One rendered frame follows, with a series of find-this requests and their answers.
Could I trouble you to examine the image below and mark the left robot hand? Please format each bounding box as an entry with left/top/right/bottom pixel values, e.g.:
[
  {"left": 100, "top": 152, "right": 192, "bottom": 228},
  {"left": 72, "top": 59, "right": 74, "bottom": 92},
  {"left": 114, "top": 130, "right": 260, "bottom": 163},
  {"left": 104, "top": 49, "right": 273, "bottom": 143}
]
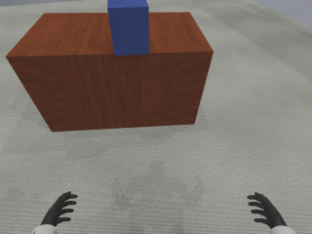
[{"left": 40, "top": 191, "right": 78, "bottom": 227}]

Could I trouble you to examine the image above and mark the left robot forearm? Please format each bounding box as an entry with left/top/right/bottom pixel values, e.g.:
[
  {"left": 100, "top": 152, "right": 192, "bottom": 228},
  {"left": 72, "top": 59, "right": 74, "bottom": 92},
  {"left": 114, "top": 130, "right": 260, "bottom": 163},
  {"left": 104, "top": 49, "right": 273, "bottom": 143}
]
[{"left": 31, "top": 224, "right": 58, "bottom": 234}]

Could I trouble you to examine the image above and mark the right robot hand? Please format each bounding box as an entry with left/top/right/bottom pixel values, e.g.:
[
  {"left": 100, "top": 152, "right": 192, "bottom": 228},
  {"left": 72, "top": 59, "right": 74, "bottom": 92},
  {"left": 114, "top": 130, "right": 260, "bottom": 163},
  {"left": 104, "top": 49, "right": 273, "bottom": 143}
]
[{"left": 247, "top": 192, "right": 288, "bottom": 229}]

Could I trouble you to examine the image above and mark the carton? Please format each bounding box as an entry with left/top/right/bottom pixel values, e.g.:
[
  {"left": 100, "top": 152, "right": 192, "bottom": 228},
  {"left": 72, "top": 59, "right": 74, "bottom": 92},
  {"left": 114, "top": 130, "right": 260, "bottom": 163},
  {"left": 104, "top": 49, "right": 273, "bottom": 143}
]
[{"left": 107, "top": 0, "right": 149, "bottom": 57}]

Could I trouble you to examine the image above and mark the pedestal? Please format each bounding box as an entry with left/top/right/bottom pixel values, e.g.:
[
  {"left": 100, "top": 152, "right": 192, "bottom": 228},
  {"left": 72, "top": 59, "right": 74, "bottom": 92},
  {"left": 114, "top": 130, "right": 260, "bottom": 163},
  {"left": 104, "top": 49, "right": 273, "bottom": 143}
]
[{"left": 6, "top": 12, "right": 214, "bottom": 132}]

